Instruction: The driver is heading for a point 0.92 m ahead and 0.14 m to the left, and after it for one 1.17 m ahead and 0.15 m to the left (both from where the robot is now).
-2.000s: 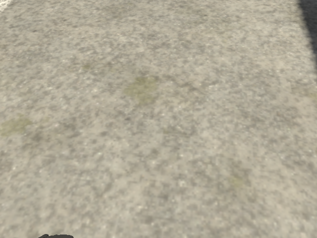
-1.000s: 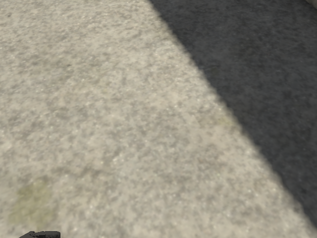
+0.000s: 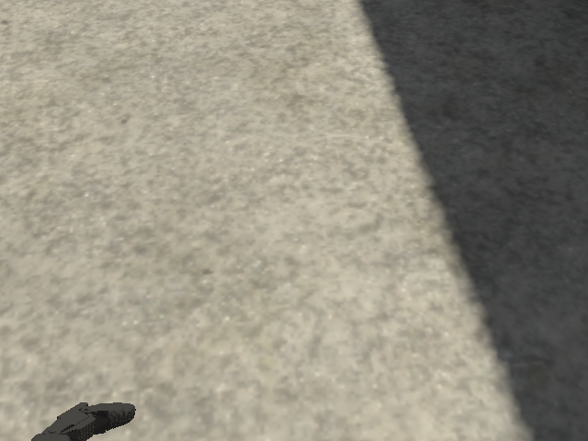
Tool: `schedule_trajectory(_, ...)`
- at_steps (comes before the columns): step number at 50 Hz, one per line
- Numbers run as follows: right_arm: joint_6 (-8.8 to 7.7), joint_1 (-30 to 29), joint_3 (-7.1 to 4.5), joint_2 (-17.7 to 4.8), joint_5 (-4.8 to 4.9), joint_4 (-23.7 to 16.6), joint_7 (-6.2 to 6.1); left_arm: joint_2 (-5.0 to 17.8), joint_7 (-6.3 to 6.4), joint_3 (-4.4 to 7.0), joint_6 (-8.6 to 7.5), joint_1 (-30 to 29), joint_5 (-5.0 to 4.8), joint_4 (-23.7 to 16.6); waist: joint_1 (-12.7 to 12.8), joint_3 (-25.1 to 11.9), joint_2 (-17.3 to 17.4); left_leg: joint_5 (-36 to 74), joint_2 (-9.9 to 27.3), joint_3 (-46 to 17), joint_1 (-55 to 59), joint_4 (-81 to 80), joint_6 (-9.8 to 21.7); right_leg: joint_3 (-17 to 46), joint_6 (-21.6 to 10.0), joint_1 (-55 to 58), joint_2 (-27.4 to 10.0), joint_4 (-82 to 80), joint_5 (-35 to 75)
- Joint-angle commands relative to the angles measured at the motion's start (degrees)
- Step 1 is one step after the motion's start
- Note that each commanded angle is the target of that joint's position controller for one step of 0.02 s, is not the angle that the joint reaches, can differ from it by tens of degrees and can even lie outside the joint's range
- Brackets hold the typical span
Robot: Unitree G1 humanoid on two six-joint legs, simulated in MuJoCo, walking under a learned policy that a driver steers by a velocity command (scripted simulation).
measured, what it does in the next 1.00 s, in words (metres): walks ahead, turning left: left foot, then right foot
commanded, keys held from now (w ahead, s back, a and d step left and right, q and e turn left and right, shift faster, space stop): w+q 0.58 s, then w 0.14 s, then w+e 0.08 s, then e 0.20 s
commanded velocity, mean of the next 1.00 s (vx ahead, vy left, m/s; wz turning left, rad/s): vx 0.47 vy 0.00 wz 0.39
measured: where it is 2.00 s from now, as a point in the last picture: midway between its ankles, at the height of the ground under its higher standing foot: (209, 386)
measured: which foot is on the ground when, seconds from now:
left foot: up 0.00-0.44, down 0.46-0.98, up 1.00-1.00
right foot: down 0.00-0.46, up 0.48-0.94, down 0.96-1.00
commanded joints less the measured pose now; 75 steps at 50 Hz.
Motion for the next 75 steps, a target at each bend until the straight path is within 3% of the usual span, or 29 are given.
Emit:
schedule_trajectory(1,-1.06,-1.08,-1.32,-8.64,0.4,-5.72,0.0,7.97,0.36,3.25,0.54,13.41,-0.49,-0.49,8.29,-6.21,-9.23,3.4,5.72,2.5,-33.59,24.22,-1.56,32.72,-9.83,34.63,-23.27,-13.81,-21.57)
schedule_trajectory(2,-0.82,-3.62,-1.34,-7.81,-0.13,-6.17,-0.04,7.27,0.36,2.81,0.76,11.04,0.04,-0.54,7.39,-2.96,-5.38,7.37,7.5,3.93,-31.69,23.29,-2.1,25.61,-8.82,28.62,-20.77,-14.73,-13.07)
schedule_trajectory(6,-0.08,-5.16,-1.19,-3.77,0.23,-7.6,0.94,5.47,0.48,2.37,0.37,8.97,0.11,1.54,5.07,0.57,-8.34,12.71,11.08,6.18,-27.92,17.56,-2.91,11.04,-8.96,19.88,-16.36,-19.39,0.93)
schedule_trajectory(18,-0.79,-20.84,0.12,-1.14,-0.02,-13.45,4.02,11.46,1.03,4.12,2.11,13.01,-1.33,7.54,8.59,4.39,-4.83,29.06,9.87,13.38,-26.78,-10.86,-0.92,-7.94,-7.29,27.2,-17.65,-19.93,17.55)
schedule_trajectory(21,-0.31,-18.15,-1.25,-3.8,-0.44,-14.06,4.34,13.88,1.49,4.88,3.18,12.73,-2.12,7.87,5.15,1.11,-7.19,20.66,5.34,17.55,-18.94,-12.66,2.55,-11.14,-5.57,30.7,-18.15,-10.33,41.79)
schedule_trajectory(23,0.27,-2.89,-4.19,-8.65,-0.27,-10.4,3.47,13.64,1.99,4.65,3.78,11.75,-2.38,7.46,-3.6,-7.04,-5.78,23.24,1.28,18.11,2.97,-17.3,6.54,-13.75,-2.99,23.65,-15.66,10.23,46.09)
schedule_trajectory(24,0.96,4.68,-5.65,-13.33,0.13,-8.69,2.15,9.47,1.95,3.07,3.43,13.81,-0.18,6.38,-5.18,-12.2,3.44,24.56,10.69,3.3,20.62,-17.57,10.23,-13.64,-0.56,7.76,-12.41,28.68,16.72)
schedule_trajectory(25,-0.02,1.43,-5.52,-17.74,0.09,-10.29,2.32,3.56,1.05,0.89,1.79,17.91,0.9,2.95,1.75,-19.19,14.03,10.86,23.51,-31.07,34.56,-25.67,21.3,-4.48,1.93,-14.17,-0.44,45.73,-27.86)
schedule_trajectory(26,-0.85,2.83,-4.2,-12.15,-0.09,-10.86,2.68,9.56,0.25,2.02,0.09,10.52,-1.23,2.54,-3.47,-20.17,6.07,5.78,23.8,-33.03,34.13,-31.14,19.72,4.44,1.09,-19.91,-2.73,49.24,-25.32)
schedule_trajectory(27,-1.6,0.68,-3.41,-10.03,-0.44,-10.16,2.76,10.61,-0.07,2.26,-0.83,6.57,-2.72,0.85,-2.8,-11.4,4.53,9.61,22.11,-24.86,27.23,-32.18,17.34,3.5,0.09,-22.85,-4.86,46.58,-19.34)
schedule_trajectory(28,-1.95,-2.72,-2.98,-8.89,-0.36,-10.28,2.7,9.73,0.34,1.99,-1.25,6.24,-1.8,1.34,-0.1,-6.87,-0.56,16.06,19.47,-18.5,18.65,-32.29,15.5,3.34,0.01,-19.97,-7.21,41.7,-14.64)
schedule_trajectory(30,-2.07,-8.08,-1.92,-6.07,-1.47,-11.49,2.32,10.01,0.58,2.49,-0.5,8.26,-0.11,2.48,4.1,-3.78,0.18,27.91,16.2,-10.75,7.47,-34.02,13.99,3.48,1.07,-12.57,-9.78,35.51,-10.03)
schedule_trajectory(36,-2.76,-5.43,-1.69,-6.77,-1.26,-7.62,0.76,5.5,0.45,1.11,1.51,3.42,0.47,1.92,2.98,-0.49,1.28,38.35,12.46,0.57,-0.64,-37.21,12.33,0.58,4.78,-10.36,-9.26,18.53,5.01)
schedule_trajectory(43,-2.62,-0.93,-1.29,-7.2,-1.59,-2.64,0.52,4.95,-1.77,0.45,0.53,-5.42,-0.65,0.09,-1.2,3.08,1.59,39.66,14.61,5.22,6.42,-34.7,8.51,-1.02,0.85,-8.28,-6.02,0.61,17.14)
schedule_trajectory(46,-1.82,-2.04,-1.51,-7.94,-1.89,-1.68,0.01,6.39,-2.83,1.16,0.34,-1.66,-0.44,0.6,1.2,-0.18,2.81,52.5,16.06,6.34,11.56,-27.61,6.35,-1.38,-1.99,-4.34,-3.4,-0.6,10.0)
schedule_trajectory(48,-1.1,-4.8,-1.49,-8.14,-1.64,-2.53,-0.66,9.78,-2.66,2.87,0.32,7.97,0.17,2.93,6.86,-5.59,1.68,62.23,12.24,9.59,11.37,-12.71,3.03,-3.34,-4.23,7.45,-0.52,-4.38,13.76)
schedule_trajectory(49,-1.18,-2.39,-0.75,-6.48,-3.02,-4.22,-1.08,14.38,-2.22,3.84,0.44,13.06,0.74,2.86,7.27,-12.85,-5.36,45.29,8.55,11.51,0.98,3.63,-0.14,7.77,-8.55,23.09,-9.67,-0.57,35.87)
schedule_trajectory(50,-1.65,6.34,0.84,-1.35,-3.55,-4.24,-0.44,16.13,-2.05,3.75,1.03,12.65,0.92,1.99,2.96,-20.75,-17.68,-4.84,-1.06,11.73,-19.11,24.98,-5.23,30.12,-20.83,41.76,-23.89,-0.46,48.43)
schedule_trajectory(51,-1.73,5.03,0.34,-6.24,-2.64,-3.33,0.19,11.84,-1.9,3.2,1.89,14.44,-0.36,1.59,6.41,-25.98,-11.05,-7.39,0.27,4.77,-22.31,30.3,-5.37,34.8,-21.21,43.37,-23.19,-4.1,37.12)
schedule_trajectory(52,-1.4,-1.25,-0.24,-7.79,-1.05,-5.04,0.33,10.58,-1.5,2.91,2.64,10.69,-0.85,0.36,7.17,-19.05,-8.08,-3.78,2.91,4.56,-26.03,30.88,-5.18,29.04,-18.83,37.43,-20.63,-5.7,27.67)
schedule_trajectory(54,-0.18,-7.26,-0.42,-7.64,-1.57,-6.56,-0.55,9.2,-0.52,2.44,4.19,6.3,-0.96,-0.68,5.76,-8.54,-2.02,1.96,5.94,6.26,-26.15,24.83,-5.35,23.09,-15.64,21.67,-16.98,-9.93,17.4)
schedule_trajectory(56,0.95,-5.93,-0.39,-6.09,-1.84,-6.89,-1.09,9.34,-0.16,2.62,4.99,4.37,-0.06,-1.26,2.79,-5.33,-5.44,3.73,6.48,6.76,-20.12,16.19,-5.49,20.3,-14.18,11.57,-13.23,-13.13,12.67)
schedule_trajectory(61,1.12,-5.76,0.02,-4.19,-2.28,-5.76,-1.85,11.67,1.32,4.0,6.43,4.01,-0.63,-1.82,2.76,-9.32,-7.28,10.45,4.82,7.46,-14.37,2.81,-7.63,17.91,-13.43,7.79,-10.81,-12.07,13.46)
schedule_trajectory(69,-0.78,-9.6,-0.7,-4.3,-1.28,-6.93,-0.54,10.85,2.19,4.18,9.08,3.71,-1.31,-2.72,3.53,-6.6,-11.04,15.56,3.03,7.0,-7.63,-18.1,-5.72,25.52,-9.53,8.82,-8.37,-8.74,-0.5)
schedule_trajectory(70,-1.15,-8.03,-1.06,-4.76,-1.27,-6.38,-0.41,10.16,2.27,3.98,9.32,3.58,-1.67,-2.8,2.42,-6.38,-10.73,19.98,3.93,7.34,-3.26,-25.07,-4.72,25.21,-7.93,7.83,-6.81,-6.63,-0.62)
schedule_trajectory(71,-1.21,-6.87,-1.94,-7.97,-2.03,-6.49,-0.68,7.94,2.25,3.31,9.35,5.47,-1.56,-2.84,3.0,-7.57,-6.24,21.64,11.84,1.72,2.8,-28.66,-1.87,22.24,-5.02,3.97,-3.85,-0.73,-8.52)
schedule_trajectory(72,-0.37,-9.55,-3.09,-13.17,-3.64,-7.23,-1.04,5.4,2.0,2.75,8.97,7.57,-1.34,-3.98,6.33,-5.26,10.08,30.12,23.45,-11.7,5.45,-31.07,5.73,10.49,-1.26,-6.82,5.19,10.68,-22.72)
schedule_trajectory(73,-0.25,-9.27,-2.85,-10.93,-4.91,-7.51,-0.89,9.79,1.87,3.96,8.21,7.27,-0.72,-4.04,4.61,-5.5,13.47,35.11,29.22,-18.09,2.42,-32.02,12.05,6.54,1.44,-9.59,4.05,24.78,-28.41)
schedule_trajectory(75,-0.22,-13.59,-1.46,-6.03,-3.35,-8.76,-1.22,12.24,1.93,5.35,8.87,9.51,-1.37,-1.41,5.81,-3.83,5.74,34.55,23.39,-7.62,1.45,-29.88,9.28,6.34,3.78,-9.78,1.28,34.85,-22.09)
